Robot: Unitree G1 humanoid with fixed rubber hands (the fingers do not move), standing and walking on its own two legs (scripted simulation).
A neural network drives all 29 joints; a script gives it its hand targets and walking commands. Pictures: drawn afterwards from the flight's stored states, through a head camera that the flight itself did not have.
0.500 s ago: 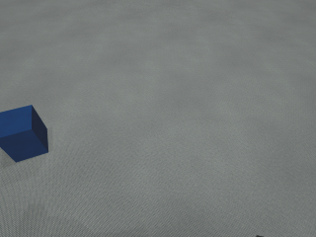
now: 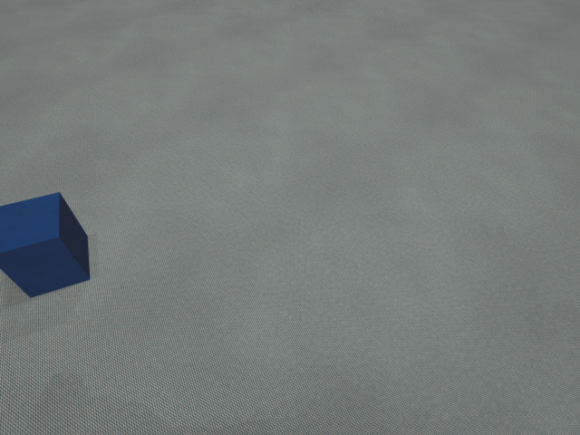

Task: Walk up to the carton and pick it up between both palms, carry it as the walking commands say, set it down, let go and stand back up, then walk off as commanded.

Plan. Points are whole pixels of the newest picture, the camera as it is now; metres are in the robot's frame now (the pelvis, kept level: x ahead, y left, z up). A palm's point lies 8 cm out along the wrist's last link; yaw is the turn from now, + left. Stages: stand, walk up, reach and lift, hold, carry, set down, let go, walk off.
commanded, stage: stand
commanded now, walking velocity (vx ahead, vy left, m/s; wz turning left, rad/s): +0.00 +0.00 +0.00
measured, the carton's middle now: (45, 244) +0.95 +0.96 -0.64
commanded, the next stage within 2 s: walk up in 0.06 s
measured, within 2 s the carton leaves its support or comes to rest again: neither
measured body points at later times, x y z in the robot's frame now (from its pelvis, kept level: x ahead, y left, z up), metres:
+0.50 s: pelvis -0.01 +0.01 -0.02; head +0.03 +0.02 +0.43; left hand +0.03 +0.29 -0.16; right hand +0.13 -0.26 -0.15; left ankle -0.02 +0.10 -0.71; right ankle -0.01 -0.14 -0.75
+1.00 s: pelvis +0.12 +0.15 -0.01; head +0.13 +0.19 +0.44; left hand +0.18 +0.44 -0.14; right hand +0.13 -0.10 -0.14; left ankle -0.02 +0.15 -0.75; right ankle +0.31 +0.06 -0.67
